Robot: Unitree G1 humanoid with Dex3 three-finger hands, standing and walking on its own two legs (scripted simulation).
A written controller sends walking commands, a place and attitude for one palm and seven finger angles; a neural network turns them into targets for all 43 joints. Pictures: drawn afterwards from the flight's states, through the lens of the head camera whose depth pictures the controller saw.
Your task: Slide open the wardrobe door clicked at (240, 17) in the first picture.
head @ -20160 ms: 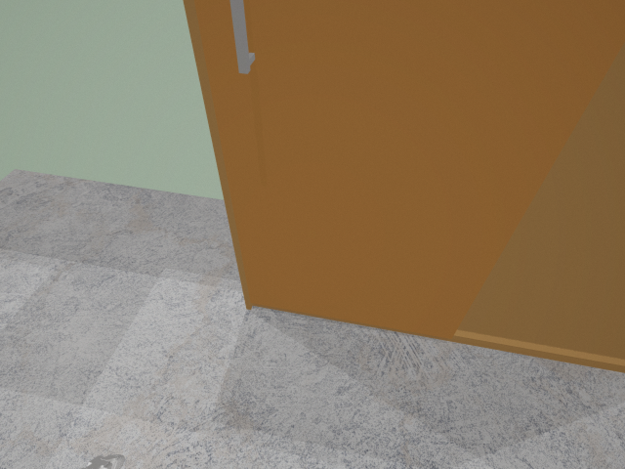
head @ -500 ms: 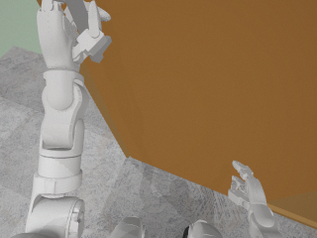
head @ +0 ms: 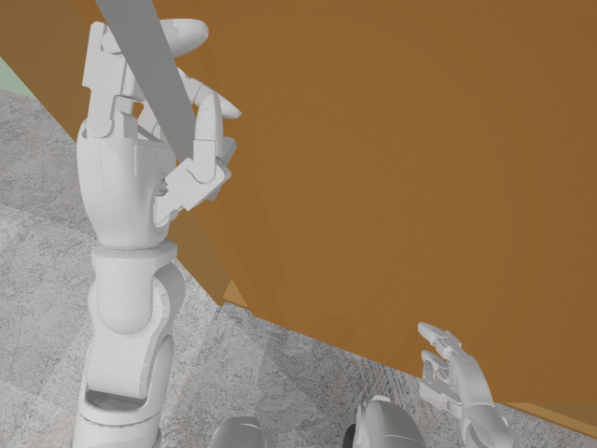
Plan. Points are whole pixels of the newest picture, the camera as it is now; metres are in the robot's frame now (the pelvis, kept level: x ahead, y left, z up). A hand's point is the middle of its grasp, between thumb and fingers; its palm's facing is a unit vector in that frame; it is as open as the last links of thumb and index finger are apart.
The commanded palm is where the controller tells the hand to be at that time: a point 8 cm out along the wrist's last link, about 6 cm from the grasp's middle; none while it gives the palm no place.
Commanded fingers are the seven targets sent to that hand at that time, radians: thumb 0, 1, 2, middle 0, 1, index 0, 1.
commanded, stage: step sideways, sliding the door along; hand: left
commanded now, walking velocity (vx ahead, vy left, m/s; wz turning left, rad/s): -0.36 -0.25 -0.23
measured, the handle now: (184, 81) +0.33 +0.15 +0.28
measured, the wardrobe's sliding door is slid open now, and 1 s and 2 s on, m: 0.12 0.27 0.50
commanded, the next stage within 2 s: none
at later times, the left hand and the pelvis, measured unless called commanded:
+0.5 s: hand (317, 206) +0.28 +0.05 +0.24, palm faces +0.04 -1.00 -0.07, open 7.1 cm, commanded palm +0.26 +0.06 +0.23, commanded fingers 0.00 0.90 0.90 -0.45 -1.40 -0.45 -1.40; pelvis -0.06 -0.04 -0.01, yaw -7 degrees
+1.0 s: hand (443, 236) +0.27 -0.03 +0.25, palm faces +0.15 -0.99 +0.00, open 6.6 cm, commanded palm +0.24 -0.05 +0.24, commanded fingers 0.00 0.90 0.90 -0.45 -1.40 -0.45 -1.40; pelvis -0.14 -0.15 -0.02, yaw -10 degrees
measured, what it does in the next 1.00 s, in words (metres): steps to the right: right foot, then right foot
